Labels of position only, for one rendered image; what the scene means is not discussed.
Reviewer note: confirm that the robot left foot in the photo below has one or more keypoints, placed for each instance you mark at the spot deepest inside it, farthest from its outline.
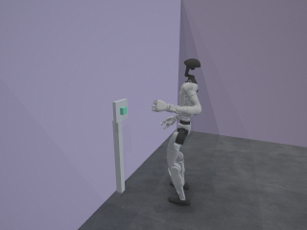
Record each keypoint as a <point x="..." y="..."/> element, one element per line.
<point x="177" y="200"/>

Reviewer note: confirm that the robot right hand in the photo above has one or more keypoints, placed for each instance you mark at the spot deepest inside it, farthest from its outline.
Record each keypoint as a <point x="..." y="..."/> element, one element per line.
<point x="170" y="121"/>

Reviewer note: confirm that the robot right forearm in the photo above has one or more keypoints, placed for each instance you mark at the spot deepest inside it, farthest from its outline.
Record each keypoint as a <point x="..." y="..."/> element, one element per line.
<point x="177" y="117"/>

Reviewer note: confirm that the panel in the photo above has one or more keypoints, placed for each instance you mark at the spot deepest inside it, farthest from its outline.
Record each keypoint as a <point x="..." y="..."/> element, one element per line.
<point x="118" y="143"/>

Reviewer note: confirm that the robot foot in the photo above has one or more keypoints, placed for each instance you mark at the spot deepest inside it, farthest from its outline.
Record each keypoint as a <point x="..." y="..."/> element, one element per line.
<point x="185" y="185"/>
<point x="177" y="200"/>

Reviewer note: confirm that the robot left hand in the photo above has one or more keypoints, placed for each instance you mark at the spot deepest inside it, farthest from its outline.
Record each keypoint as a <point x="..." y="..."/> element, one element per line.
<point x="159" y="106"/>

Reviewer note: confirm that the robot left upper arm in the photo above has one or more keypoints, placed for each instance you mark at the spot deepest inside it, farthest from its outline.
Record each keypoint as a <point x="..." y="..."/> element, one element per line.
<point x="189" y="90"/>

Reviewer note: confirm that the robot left forearm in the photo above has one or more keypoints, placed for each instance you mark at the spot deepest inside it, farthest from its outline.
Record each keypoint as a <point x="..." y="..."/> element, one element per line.
<point x="185" y="110"/>

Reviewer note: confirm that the button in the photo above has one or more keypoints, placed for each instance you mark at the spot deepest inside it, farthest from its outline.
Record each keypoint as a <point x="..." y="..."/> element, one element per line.
<point x="123" y="110"/>

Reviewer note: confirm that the robot right foot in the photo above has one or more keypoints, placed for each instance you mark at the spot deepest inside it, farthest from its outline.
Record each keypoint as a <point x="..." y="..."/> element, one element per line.
<point x="185" y="185"/>

